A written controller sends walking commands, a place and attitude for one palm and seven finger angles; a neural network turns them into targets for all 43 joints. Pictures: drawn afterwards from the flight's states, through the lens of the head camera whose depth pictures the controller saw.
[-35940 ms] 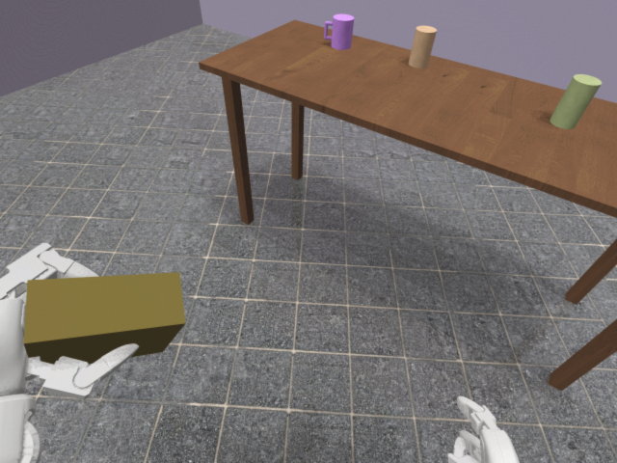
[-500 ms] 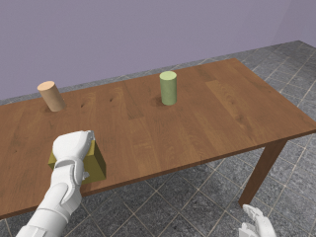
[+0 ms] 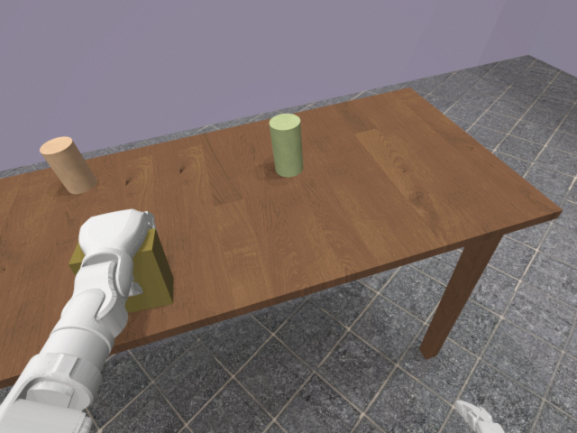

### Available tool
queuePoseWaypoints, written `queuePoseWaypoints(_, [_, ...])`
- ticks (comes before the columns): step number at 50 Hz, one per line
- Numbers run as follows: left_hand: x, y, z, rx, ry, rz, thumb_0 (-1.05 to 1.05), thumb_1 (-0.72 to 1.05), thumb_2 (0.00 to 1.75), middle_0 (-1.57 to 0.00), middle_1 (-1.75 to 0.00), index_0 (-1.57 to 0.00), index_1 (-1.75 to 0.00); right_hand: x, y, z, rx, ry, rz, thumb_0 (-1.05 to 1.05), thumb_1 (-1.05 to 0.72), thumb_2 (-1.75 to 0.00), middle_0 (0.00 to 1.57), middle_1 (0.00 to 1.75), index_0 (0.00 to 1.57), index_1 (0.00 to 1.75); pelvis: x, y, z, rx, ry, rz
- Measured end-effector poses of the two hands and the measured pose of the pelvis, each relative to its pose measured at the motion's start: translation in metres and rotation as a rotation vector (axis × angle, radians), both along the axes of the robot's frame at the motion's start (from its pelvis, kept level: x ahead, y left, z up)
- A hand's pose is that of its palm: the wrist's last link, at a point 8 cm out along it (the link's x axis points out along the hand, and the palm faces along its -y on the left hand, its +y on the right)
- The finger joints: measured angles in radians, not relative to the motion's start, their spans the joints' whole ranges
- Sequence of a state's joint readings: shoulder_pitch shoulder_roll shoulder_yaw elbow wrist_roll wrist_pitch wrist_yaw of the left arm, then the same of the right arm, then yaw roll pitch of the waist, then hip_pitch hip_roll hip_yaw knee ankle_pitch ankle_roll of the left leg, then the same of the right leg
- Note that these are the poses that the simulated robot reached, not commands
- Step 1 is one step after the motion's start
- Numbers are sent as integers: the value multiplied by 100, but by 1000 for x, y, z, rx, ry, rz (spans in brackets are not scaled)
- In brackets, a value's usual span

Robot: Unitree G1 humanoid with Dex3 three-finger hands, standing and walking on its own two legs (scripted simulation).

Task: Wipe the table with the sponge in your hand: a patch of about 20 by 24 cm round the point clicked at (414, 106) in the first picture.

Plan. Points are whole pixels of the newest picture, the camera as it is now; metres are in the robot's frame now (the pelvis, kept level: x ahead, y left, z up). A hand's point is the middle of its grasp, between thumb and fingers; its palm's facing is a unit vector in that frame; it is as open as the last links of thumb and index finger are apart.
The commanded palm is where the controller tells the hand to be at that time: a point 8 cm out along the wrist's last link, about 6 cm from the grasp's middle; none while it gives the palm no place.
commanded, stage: wipe forward along the third lane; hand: left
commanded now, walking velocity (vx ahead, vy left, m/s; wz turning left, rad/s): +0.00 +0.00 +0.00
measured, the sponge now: (131, 282) +0.33 +0.30 +0.02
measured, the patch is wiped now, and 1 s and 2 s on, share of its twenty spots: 0.75 1.00 1.00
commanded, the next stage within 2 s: wipe back along the third lane in 1.04 s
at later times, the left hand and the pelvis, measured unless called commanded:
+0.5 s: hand (139, 232) +0.39 +0.29 +0.07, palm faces -0.11 +0.03 -0.99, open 9.4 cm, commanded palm +0.39 +0.29 +0.09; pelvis -0.01 -0.01 -0.01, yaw -4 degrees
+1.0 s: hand (143, 207) +0.45 +0.31 +0.07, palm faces -0.14 +0.02 -0.99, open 9.4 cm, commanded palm +0.45 +0.31 +0.10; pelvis +0.01 +0.01 -0.01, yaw -5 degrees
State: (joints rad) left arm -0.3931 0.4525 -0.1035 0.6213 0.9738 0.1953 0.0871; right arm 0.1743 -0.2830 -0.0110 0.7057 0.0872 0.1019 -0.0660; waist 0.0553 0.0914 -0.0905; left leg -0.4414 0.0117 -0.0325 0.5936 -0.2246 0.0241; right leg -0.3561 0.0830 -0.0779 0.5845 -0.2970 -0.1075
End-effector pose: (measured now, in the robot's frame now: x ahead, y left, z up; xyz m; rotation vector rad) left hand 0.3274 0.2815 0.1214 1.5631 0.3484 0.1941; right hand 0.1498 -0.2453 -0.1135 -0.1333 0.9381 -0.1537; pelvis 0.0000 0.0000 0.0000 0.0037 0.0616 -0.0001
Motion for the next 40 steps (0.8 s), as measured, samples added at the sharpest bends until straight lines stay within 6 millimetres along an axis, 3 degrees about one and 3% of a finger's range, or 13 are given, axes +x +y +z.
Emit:
queuePoseWaypoints(12, [27, 1, 0, 27, 4, -1, 1, -56, 117, -83, -138, -87, -135, -60, -25, -16, -14, 101, -103, 1, -90, -90, 20, 30, 20, 30, -8, -7, -6, -2, 42, -44])
queuePoseWaypoints(19, [41, 1, -1, 35, 11, 9, 2, -57, 117, -83, -138, -87, -136, -84, -31, -22, -13, 146, -144, 1, -90, -90, 20, 30, 20, 30, -9, -8, -8, -4, 65, -65])
queuePoseWaypoints(27, [56, 3, -1, 43, 15, 10, 2, -57, 118, -83, -138, -87, -136, -95, -30, -23, -10, 164, -167, 1, -90, -90, 20, 30, 20, 30, -8, -6, -10, -7, 89, -76])
queuePoseWaypoints(40, [86, 13, 2, 38, 15, 30, 2, -57, 118, -83, -138, -87, -137, -91, -21, -19, -27, 172, -162, 1, -90, -90, 20, 30, 20, 30, -4, 1, -11, -18, 125, -74])
